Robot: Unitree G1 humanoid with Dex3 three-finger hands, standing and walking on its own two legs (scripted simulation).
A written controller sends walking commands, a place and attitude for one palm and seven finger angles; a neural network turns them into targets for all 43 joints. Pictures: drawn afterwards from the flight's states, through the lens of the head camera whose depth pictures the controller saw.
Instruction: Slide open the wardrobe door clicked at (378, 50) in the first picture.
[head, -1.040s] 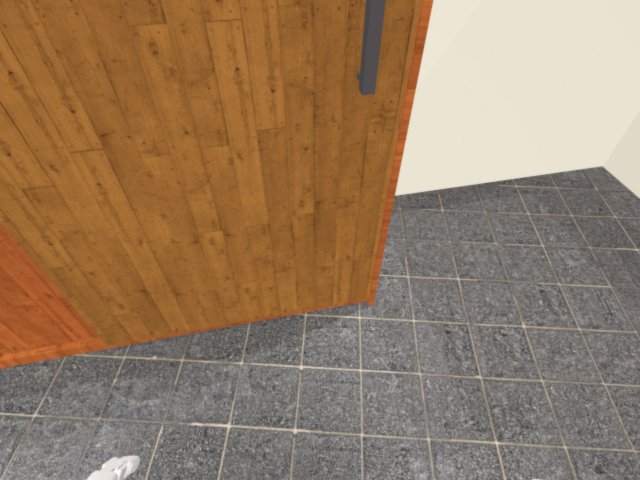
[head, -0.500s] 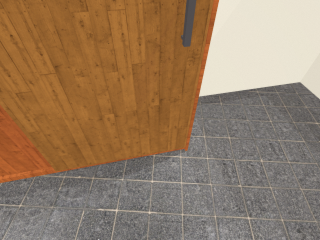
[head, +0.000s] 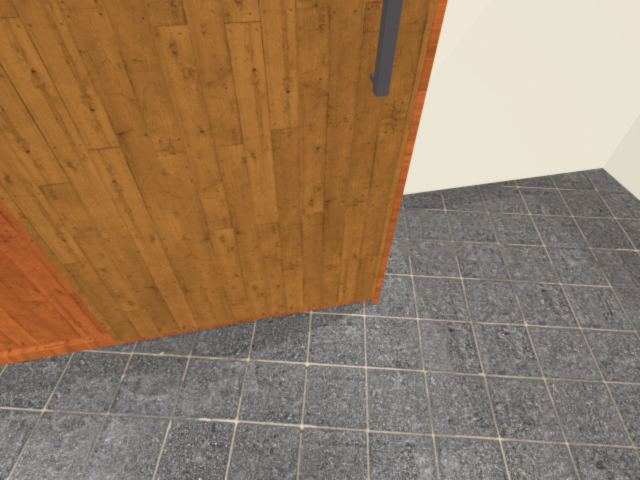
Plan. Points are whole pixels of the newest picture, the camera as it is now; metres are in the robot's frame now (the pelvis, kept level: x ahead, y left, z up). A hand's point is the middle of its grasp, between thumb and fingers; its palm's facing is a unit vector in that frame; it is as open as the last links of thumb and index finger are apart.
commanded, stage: look at it before walking up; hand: right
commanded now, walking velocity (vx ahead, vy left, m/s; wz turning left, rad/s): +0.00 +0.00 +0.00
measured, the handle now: (382, 43) +0.81 -0.06 +0.19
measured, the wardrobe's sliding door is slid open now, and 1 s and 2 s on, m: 0.00 0.00 0.00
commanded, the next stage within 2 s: turn to face it in 0.40 s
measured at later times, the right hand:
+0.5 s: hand out of the picture +0.08 -0.24 -0.16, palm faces -0.04 +0.94 -0.33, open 7.4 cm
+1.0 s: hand out of the picture +0.06 -0.18 -0.18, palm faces -0.14 +0.96 -0.22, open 7.4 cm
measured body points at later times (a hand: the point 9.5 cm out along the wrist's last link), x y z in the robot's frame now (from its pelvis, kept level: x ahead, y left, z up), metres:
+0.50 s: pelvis +0.01 +0.00 +0.00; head +0.02 +0.00 +0.45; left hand +0.09 +0.29 -0.13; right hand +0.09 -0.29 -0.13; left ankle +0.01 +0.13 -0.75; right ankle +0.00 -0.12 -0.75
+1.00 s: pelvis -0.01 +0.00 -0.02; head +0.03 +0.01 +0.43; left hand +0.00 +0.26 -0.17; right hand +0.07 -0.23 -0.16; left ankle +0.01 +0.13 -0.75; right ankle +0.00 -0.12 -0.74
